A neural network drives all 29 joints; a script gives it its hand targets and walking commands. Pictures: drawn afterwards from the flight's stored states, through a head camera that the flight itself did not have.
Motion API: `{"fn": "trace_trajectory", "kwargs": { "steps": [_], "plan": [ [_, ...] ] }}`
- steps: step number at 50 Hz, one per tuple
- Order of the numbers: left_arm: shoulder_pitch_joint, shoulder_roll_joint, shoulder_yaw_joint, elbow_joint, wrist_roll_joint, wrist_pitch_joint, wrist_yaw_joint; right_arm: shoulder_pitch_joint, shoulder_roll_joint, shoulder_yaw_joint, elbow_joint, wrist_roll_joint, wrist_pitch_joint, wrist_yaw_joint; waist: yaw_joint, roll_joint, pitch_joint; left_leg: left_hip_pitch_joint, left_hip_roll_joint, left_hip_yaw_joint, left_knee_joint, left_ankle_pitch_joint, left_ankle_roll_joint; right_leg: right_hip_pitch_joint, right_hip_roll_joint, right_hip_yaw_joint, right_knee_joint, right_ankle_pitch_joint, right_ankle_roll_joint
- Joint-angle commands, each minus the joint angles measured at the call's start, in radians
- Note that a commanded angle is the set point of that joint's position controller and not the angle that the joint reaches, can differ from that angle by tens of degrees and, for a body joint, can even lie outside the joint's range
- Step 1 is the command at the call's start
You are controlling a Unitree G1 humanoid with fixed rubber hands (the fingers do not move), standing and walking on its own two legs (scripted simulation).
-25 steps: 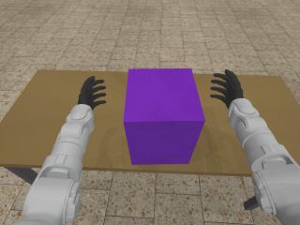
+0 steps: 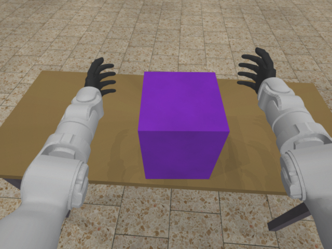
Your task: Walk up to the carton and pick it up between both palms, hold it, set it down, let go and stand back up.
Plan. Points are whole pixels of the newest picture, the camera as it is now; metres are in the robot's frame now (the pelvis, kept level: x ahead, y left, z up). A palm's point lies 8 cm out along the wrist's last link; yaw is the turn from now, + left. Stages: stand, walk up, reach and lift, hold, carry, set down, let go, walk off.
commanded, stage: reach and lift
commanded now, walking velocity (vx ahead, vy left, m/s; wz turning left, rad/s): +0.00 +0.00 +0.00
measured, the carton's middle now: (178, 128) +0.47 +0.01 +0.00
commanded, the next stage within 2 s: none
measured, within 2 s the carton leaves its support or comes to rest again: neither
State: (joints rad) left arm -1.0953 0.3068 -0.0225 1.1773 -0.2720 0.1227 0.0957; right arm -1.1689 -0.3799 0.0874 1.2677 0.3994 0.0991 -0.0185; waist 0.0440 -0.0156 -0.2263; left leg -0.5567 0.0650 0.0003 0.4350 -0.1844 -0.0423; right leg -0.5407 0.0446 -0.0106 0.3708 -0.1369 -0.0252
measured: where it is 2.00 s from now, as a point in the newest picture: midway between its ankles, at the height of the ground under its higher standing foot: outside the picture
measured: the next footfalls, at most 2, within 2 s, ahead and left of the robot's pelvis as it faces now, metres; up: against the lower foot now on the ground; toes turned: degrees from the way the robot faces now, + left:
none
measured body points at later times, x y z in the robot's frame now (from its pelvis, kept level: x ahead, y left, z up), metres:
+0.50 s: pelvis -0.01 +0.00 -0.02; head +0.08 +0.01 +0.42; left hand +0.45 +0.21 +0.04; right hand +0.48 -0.17 +0.05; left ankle +0.00 +0.14 -0.74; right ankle +0.01 -0.10 -0.74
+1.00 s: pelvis -0.01 +0.00 -0.03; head +0.11 +0.00 +0.41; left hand +0.46 +0.17 +0.02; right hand +0.49 -0.14 +0.03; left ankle +0.00 +0.14 -0.74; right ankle +0.01 -0.10 -0.74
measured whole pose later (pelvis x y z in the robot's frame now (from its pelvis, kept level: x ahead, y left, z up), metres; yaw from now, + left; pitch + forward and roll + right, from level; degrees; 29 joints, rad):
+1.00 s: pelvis -0.01 +0.00 -0.03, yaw +0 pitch +30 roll -1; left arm -1.03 0.14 0.12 1.43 -0.13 -0.39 0.08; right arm -1.05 -0.17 -0.09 1.35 0.14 -0.30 -0.07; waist 0.03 0.01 -0.29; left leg -0.91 0.05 0.00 0.63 -0.24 -0.03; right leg -0.90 0.02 -0.02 0.61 -0.22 -0.02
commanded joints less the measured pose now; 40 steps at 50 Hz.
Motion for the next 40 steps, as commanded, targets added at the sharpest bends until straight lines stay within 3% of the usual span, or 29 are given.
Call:
{"fn": "trace_trajectory", "kwargs": {
  "steps": [1, 3, 5, 6, 9, 13, 16, 20, 21, 22, 25, 26, 28, 29, 35, 39, 40],
  "plan": [
    [-0.483, 0.133, 0.025, -0.087, 0.029, -0.166, -0.021, -0.422, -0.130, -0.017, -0.081, -0.005, -0.117, 0.001, 0.001, 0.006, -0.619, 0.257, -0.051, 0.036, 0.049, 0.407, -0.025, 0.346, -0.012, -0.018, 0.065, 0.477, 0.061],
    [-0.468, 0.146, 0.040, -0.075, 0.042, -0.215, -0.024, -0.410, -0.129, -0.012, -0.090, -0.006, -0.158, 0.000, 0.003, -0.009, -0.619, 0.206, -0.056, 0.043, 0.037, 0.384, -0.020, 0.381, -0.018, -0.017, 0.077, 0.480, 0.068],
    [-0.479, 0.140, 0.032, -0.103, 0.044, -0.263, -0.018, -0.404, -0.128, -0.038, -0.128, -0.013, -0.201, 0.000, 0.001, 0.039, -0.676, 0.187, -0.057, 0.046, 0.042, 0.387, -0.034, 0.369, -0.020, -0.021, 0.085, 0.452, 0.063],
    [-0.485, 0.134, 0.027, -0.066, 0.047, -0.279, -0.018, -0.411, -0.119, -0.048, -0.116, -0.032, -0.216, 0.000, -0.006, 0.027, -0.655, 0.184, -0.055, 0.048, 0.049, 0.365, -0.033, 0.343, -0.019, -0.022, 0.085, 0.417, 0.060],
    [-0.513, 0.099, -0.002, -0.069, 0.034, -0.324, -0.008, -0.408, -0.125, -0.094, -0.113, -0.063, -0.256, 0.004, -0.024, 0.082, -0.688, 0.235, -0.042, 0.040, 0.073, 0.355, -0.054, 0.220, -0.013, -0.042, 0.085, 0.335, 0.039],
    [-0.588, 0.090, -0.025, -0.135, 0.003, -0.375, 0.014, -0.428, -0.142, -0.158, -0.178, -0.115, -0.306, 0.003, -0.041, 0.127, -0.864, 0.318, -0.035, 0.039, 0.145, 0.444, -0.088, 0.121, 0.001, -0.071, 0.112, 0.358, 0.030],
    [-0.540, 0.104, -0.002, -0.030, 0.007, -0.405, 0.001, -0.413, -0.124, -0.143, -0.144, -0.128, -0.321, 0.003, -0.023, 0.071, -0.843, 0.237, -0.042, 0.048, 0.159, 0.398, -0.060, 0.158, -0.013, -0.053, 0.140, 0.364, 0.041],
    [-0.519, 0.089, -0.016, 0.028, -0.012, -0.450, -0.009, -0.405, -0.115, -0.136, -0.153, -0.133, -0.357, 0.000, -0.034, 0.020, -0.862, 0.154, -0.044, 0.057, 0.161, 0.368, -0.051, 0.183, -0.018, -0.053, 0.180, 0.385, 0.055],
    [-0.503, 0.088, -0.010, 0.075, -0.007, -0.460, -0.013, -0.393, -0.107, -0.121, -0.112, -0.122, -0.364, 0.002, -0.021, 0.018, -0.828, 0.134, -0.044, 0.052, 0.165, 0.371, -0.048, 0.173, -0.021, -0.047, 0.190, 0.385, 0.053],
    [-0.497, 0.082, -0.013, 0.094, -0.003, -0.472, -0.015, -0.381, -0.095, -0.112, -0.084, -0.119, -0.374, 0.003, -0.029, 0.009, -0.801, 0.115, -0.044, 0.054, 0.168, 0.375, -0.045, 0.167, -0.021, -0.046, 0.199, 0.388, 0.056],
    [-0.481, 0.074, -0.007, 0.161, -0.009, -0.509, -0.027, -0.376, -0.065, -0.067, -0.061, -0.099, -0.395, 0.003, -0.016, -0.028, -0.776, 0.019, -0.053, 0.062, 0.168, 0.328, -0.027, 0.216, -0.033, -0.027, 0.223, 0.388, 0.066],
    [-0.463, 0.085, 0.005, 0.186, -0.011, -0.517, -0.031, -0.373, -0.043, -0.041, -0.058, -0.085, -0.396, 0.003, -0.003, -0.066, -0.745, -0.037, -0.058, 0.067, 0.162, 0.300, -0.013, 0.260, -0.040, -0.016, 0.238, 0.400, 0.072],
    [-0.493, 0.092, -0.005, 0.159, -0.020, -0.539, -0.025, -0.394, -0.046, -0.029, -0.104, -0.068, -0.414, 0.002, 0.001, -0.044, -0.803, -0.074, -0.059, 0.068, 0.156, 0.300, -0.017, 0.276, -0.041, -0.014, 0.259, 0.417, 0.076],
    [-0.484, 0.090, -0.004, 0.181, -0.018, -0.540, -0.024, -0.397, -0.041, -0.016, -0.082, -0.060, -0.410, 0.006, 0.005, -0.062, -0.786, -0.072, -0.055, 0.064, 0.157, 0.286, -0.011, 0.255, -0.038, -0.016, 0.264, 0.393, 0.074],
    [-0.517, 0.065, 0.009, 0.097, -0.001, -0.554, -0.009, -0.394, -0.029, -0.025, -0.107, -0.057, -0.428, 0.000, 0.013, 0.005, -0.913, -0.033, -0.054, 0.077, 0.201, 0.352, -0.036, 0.201, -0.027, -0.021, 0.286, 0.434, 0.057],
    [-0.496, 0.039, 0.052, 0.072, 0.047, -0.561, -0.008, -0.388, -0.014, -0.066, -0.118, -0.113, -0.448, -0.023, 0.005, 0.010, -0.941, -0.009, -0.060, 0.083, 0.238, 0.427, -0.047, 0.213, -0.018, -0.022, 0.300, 0.518, 0.063],
    [-0.487, 0.044, 0.072, 0.058, 0.054, -0.566, -0.009, -0.395, -0.015, -0.078, -0.139, -0.129, -0.459, -0.030, 0.004, -0.013, -0.978, -0.015, -0.059, 0.087, 0.244, 0.448, -0.044, 0.240, -0.018, -0.023, 0.311, 0.558, 0.069]
  ]
}}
